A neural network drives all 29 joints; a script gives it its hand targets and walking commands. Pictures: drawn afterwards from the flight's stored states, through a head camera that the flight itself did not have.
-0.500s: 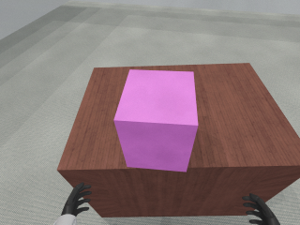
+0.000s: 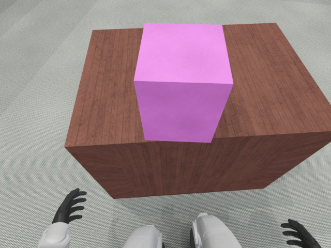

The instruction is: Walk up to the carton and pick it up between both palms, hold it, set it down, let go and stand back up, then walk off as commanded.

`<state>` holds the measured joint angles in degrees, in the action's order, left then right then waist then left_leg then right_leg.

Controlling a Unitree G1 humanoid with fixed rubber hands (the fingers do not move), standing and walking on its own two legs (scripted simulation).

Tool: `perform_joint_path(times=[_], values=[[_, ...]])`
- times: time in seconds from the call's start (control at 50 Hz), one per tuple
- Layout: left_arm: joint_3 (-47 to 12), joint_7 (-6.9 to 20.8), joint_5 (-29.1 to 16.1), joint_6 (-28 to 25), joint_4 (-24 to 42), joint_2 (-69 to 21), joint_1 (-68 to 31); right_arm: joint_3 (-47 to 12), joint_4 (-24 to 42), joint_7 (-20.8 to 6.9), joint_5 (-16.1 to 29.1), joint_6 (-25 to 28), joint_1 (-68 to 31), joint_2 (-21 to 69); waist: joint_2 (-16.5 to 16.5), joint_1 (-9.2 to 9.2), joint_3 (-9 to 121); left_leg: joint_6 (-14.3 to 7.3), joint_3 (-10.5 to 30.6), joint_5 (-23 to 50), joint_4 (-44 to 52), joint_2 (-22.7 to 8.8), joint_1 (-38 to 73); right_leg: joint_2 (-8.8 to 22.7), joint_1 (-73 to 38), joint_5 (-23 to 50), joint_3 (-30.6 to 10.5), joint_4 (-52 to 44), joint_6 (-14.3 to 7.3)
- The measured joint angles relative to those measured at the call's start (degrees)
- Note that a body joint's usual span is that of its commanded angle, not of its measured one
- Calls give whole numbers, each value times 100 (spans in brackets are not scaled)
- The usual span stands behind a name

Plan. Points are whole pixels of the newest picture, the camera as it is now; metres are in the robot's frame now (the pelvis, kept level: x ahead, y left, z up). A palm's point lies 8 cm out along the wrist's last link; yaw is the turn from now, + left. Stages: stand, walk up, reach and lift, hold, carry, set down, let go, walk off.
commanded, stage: walk off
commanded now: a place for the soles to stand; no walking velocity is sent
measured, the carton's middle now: (180, 87) +0.50 -0.03 +0.04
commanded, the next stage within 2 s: none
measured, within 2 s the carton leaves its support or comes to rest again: neither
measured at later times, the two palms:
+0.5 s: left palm out of the picture -0.05 +0.28 -0.11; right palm out of the picture -0.05 -0.33 -0.08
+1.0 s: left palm out of the picture -0.21 +0.28 -0.05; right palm out of the picture -0.39 -0.35 -0.11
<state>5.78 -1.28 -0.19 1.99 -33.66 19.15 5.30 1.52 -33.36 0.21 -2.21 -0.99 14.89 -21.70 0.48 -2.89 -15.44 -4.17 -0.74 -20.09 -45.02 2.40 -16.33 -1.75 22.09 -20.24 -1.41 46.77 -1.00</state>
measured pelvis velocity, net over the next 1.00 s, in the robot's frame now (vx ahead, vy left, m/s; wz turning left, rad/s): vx -0.44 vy -0.01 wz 0.00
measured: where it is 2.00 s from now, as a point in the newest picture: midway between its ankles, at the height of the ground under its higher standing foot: outside the picture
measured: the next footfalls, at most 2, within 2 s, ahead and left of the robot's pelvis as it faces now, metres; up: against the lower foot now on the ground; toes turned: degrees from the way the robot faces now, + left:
right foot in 0.54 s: -0.11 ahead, -0.14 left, +0.00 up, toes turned +6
left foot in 0.98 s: -0.43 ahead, +0.06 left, +0.00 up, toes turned -5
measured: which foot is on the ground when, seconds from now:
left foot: down 0.00-0.54, up 0.56-0.96, down 0.98-1.00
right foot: up 0.00-0.52, down 0.54-0.98, up 1.00-1.00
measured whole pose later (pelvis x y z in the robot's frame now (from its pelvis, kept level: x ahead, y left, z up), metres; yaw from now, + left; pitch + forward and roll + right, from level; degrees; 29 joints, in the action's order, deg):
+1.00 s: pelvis -0.44 -0.01 -0.03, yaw +0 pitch -9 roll +0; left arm 5.8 -2.5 1.4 3.6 -34.8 22.9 -1.7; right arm 3.9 -36.2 -1.0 -2.2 -3.7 21.3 -27.0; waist 0.0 -2.7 -12.7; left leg -2.6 2.6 -36.6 -52.4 6.9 -10.3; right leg -3.3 35.8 -25.2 -7.4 45.0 -1.6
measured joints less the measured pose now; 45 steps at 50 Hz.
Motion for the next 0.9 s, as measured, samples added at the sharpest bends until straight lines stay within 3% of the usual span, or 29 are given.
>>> perform_joint_path(times=[0.04, 0.1, 0.22, 0.4, 0.52, 0.56, 0.58, 0.62, 0.68, 0.74, 0.84, 0.9], values=[[-2, -8, 0, 73, -1, 15, -95, 2, -24, 27, 0, 0, 41, -2, 77, -1, -52, -70, 5, -56, -81, 101, -7, -199, 188, -647, -455, 1214, -3], [-2, -8, 0, 133, 1, 35, 103, 1, -23, 83, 0, 0, 42, -8, 82, 7, 152, -117, 1, 54, 9, 100, -115, -445, 268, -735, -805, 2459, -11], [-2, -21, 0, 160, 5, 261, 660, 0, -22, 111, 0, -1, -53, -7, 99, 12, 603, -118, -4, 494, 179, 60, -775, -455, 278, -739, -953, 2969, -11], [-3, -39, 0, 160, 6, 351, 866, -1, -23, 77, 0, 0, -63, -7, 231, 12, 394, -22, -6, 1130, 225, 15, -1231, -455, 281, -740, -927, 2397, -10], [-5, 37, -1, 160, 7, 355, 1367, 0, -22, 46, 0, -22, -211, -20, 192, 20, 499, 79, -11, 1550, 227, -165, -1597, -416, 62, -992, -498, 1316, -99], [-4, 96, 0, 160, -13, 357, 1561, 15, -28, 67, 0, -86, -299, -50, 138, 18, 407, 142, 21, 1053, 3, -192, -1718, -385, -19, -815, -366, 1051, -147], [-2, 107, 12, 160, -15, 357, 1646, 32, -36, 90, 0, -128, -298, -71, 92, 21, 334, 149, 49, 182, -384, -172, -1808, -373, -15, -707, -283, 1142, -151], [-1, 101, 95, 161, -53, 358, 1782, 56, -97, 124, 0, -219, -297, -100, 63, 30, 328, 196, 229, -615, -1794, 138, -2120, -259, -11, -572, -186, 1231, -149], [0, 38, 153, 160, -106, 357, 1681, 80, -99, 110, 0, -288, -295, -255, -81, 67, 435, 202, 411, -558, -3476, 611, -2201, -165, 28, -400, -231, 1024, -52], [0, -56, 159, 160, -103, 355, 1231, 150, -97, 92, 0, -312, -294, -440, -266, 62, 536, 206, 433, -308, -4269, 879, -1901, -165, 225, -315, -362, 673, 66], [-2, -119, 158, 160, -101, 355, 76, 243, -95, 46, 0, -316, -210, -618, -313, 58, 463, 259, 440, -294, -4398, 997, -1105, -164, 695, -6, -611, -36, 13], [-4, -119, 158, 160, -102, 353, -453, 247, -95, -25, 1, -316, 11, -631, -308, 51, 341, 259, 451, -818, -3263, 806, -354, -165, 841, 318, -650, -537, -57]])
